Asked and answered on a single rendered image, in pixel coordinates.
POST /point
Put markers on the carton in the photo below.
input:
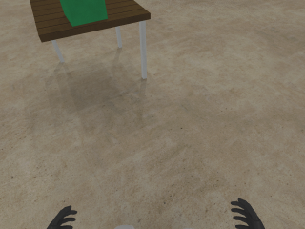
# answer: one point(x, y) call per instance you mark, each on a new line
point(80, 12)

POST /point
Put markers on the left robot hand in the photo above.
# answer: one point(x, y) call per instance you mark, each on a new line
point(59, 219)

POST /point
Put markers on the right robot hand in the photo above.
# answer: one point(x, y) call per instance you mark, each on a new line
point(251, 217)

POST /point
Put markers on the table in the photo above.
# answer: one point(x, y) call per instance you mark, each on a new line
point(52, 23)

